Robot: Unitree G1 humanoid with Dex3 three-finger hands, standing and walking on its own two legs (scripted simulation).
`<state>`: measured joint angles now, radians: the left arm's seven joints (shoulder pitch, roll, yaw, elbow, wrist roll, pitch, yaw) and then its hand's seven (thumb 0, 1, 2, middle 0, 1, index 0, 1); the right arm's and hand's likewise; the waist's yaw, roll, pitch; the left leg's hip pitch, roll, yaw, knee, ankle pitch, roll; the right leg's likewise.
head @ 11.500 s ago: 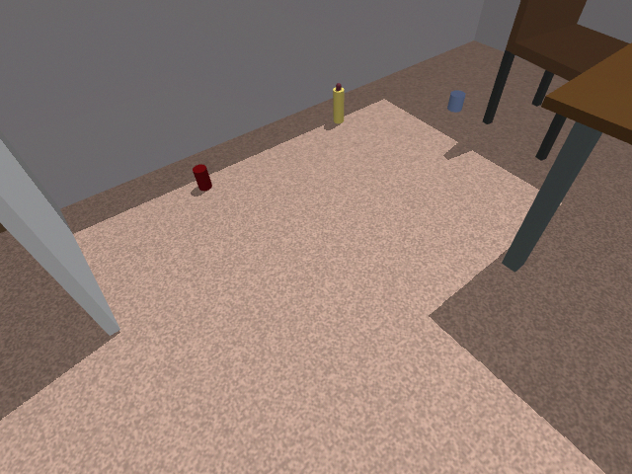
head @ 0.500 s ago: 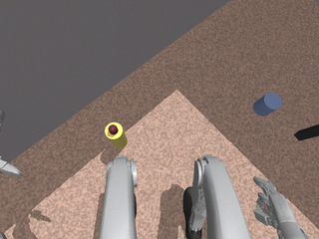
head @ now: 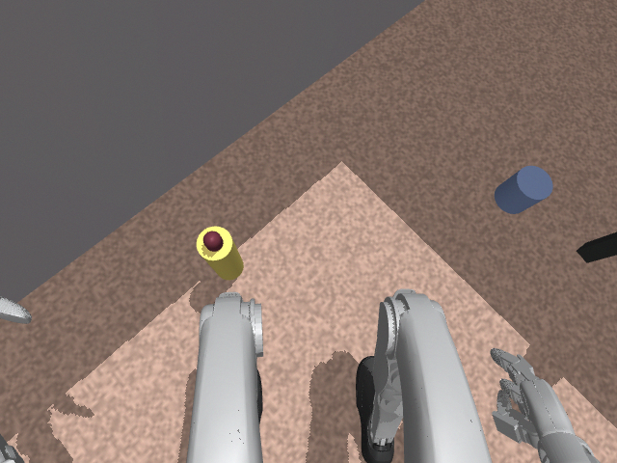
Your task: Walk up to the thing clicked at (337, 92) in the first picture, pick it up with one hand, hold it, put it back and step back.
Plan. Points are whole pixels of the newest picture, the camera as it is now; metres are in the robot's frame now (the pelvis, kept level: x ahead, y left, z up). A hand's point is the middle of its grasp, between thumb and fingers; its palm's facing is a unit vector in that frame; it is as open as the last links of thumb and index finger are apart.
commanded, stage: go down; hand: left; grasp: from the side
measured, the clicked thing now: (221, 254) +0.42 +0.19 -0.31
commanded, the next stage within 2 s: approach in 0.30 s
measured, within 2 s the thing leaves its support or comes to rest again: neither
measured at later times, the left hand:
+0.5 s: hand (7, 239) +0.36 +0.38 -0.03, palm faces +0.12 -0.99 -0.11, open 17.5 cm
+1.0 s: hand (150, 263) +0.38 +0.29 -0.23, palm faces -0.02 -1.00 +0.03, open 17.1 cm
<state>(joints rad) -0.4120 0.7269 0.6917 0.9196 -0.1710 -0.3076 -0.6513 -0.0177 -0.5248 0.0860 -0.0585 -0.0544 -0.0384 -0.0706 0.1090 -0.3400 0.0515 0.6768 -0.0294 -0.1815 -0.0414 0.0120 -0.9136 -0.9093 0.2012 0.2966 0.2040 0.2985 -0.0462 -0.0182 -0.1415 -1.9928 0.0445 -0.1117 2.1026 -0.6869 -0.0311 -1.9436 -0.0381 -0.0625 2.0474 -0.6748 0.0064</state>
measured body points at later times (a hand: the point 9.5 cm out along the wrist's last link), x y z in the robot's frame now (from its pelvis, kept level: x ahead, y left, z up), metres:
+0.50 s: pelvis +0.00 +0.00 -0.02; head +0.20 +0.05 +0.38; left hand +0.35 +0.43 -0.02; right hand +0.16 -0.27 -0.13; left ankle +0.08 +0.13 -0.40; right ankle +0.09 -0.13 -0.40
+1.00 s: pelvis -0.01 +0.01 -0.13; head +0.22 +0.11 +0.25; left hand +0.38 +0.35 -0.23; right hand +0.17 -0.26 -0.20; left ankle +0.08 +0.13 -0.40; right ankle +0.09 -0.13 -0.40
